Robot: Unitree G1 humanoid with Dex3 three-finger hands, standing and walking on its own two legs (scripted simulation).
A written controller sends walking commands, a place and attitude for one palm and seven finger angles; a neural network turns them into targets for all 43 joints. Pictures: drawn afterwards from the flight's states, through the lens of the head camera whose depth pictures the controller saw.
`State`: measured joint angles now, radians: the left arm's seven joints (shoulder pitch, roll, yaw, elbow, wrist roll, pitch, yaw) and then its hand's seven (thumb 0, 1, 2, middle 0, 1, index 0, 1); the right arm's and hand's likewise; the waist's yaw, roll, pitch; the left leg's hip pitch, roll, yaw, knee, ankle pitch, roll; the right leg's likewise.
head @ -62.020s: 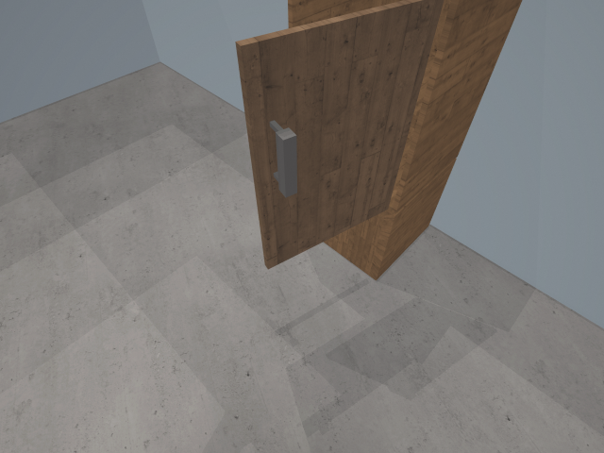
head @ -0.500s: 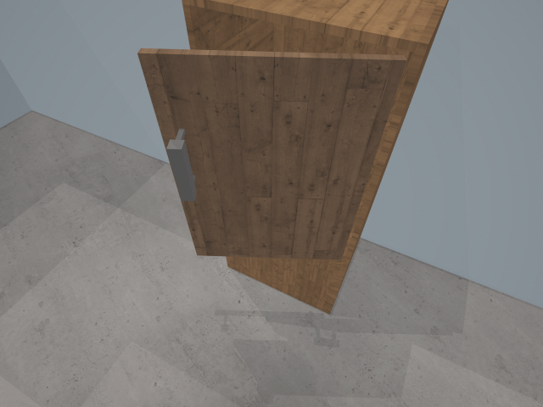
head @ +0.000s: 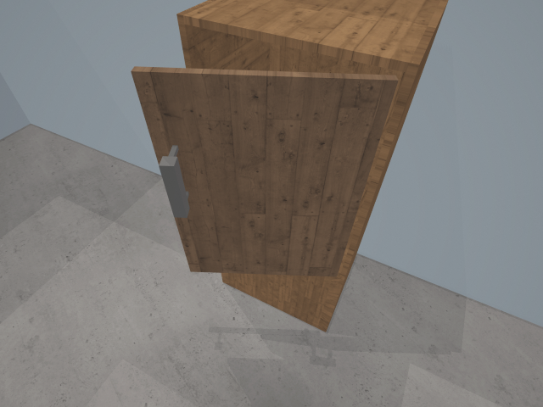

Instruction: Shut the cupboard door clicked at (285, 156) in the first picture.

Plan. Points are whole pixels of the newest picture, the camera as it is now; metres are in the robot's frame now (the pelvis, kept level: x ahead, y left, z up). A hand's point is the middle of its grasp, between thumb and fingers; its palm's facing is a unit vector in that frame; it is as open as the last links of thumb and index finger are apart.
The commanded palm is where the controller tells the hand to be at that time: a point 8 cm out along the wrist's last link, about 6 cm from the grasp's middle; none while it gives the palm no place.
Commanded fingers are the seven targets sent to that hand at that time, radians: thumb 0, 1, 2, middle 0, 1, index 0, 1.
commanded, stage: shuffle to correct the standing spot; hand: left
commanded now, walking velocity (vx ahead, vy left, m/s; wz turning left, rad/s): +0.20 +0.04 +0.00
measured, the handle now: (178, 181) +0.51 +0.22 +0.03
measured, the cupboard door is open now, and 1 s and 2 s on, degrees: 25 25 25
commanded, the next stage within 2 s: come to a stop and stand still in 0.08 s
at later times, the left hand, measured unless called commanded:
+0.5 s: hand out of the picture +0.11 +0.20 -0.19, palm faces +0.02 -0.98 -0.22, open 7.3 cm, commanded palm none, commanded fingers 0.00 0.90 0.90 -0.20 -0.30 -0.20 -0.30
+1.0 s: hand out of the picture +0.06 +0.19 -0.17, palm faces +0.02 -0.96 -0.27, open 7.3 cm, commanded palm none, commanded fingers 0.00 0.90 0.90 -0.20 -0.30 -0.20 -0.30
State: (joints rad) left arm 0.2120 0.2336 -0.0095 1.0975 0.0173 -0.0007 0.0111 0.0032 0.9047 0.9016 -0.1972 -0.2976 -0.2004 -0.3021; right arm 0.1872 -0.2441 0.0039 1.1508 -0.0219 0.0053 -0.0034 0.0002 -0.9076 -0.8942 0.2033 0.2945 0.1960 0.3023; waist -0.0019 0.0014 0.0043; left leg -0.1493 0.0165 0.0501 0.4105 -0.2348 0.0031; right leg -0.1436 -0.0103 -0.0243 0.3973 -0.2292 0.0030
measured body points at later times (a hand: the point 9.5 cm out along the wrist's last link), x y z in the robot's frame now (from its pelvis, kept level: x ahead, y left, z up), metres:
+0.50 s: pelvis +0.07 +0.01 -0.02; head +0.10 +0.01 +0.43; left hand +0.11 +0.25 -0.17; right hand -0.01 -0.18 -0.17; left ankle -0.01 +0.11 -0.74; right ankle +0.10 -0.09 -0.74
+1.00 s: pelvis +0.04 +0.00 -0.01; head +0.04 -0.03 +0.44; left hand +0.06 +0.24 -0.15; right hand +0.08 -0.23 -0.18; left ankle -0.01 +0.11 -0.74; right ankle +0.10 -0.10 -0.74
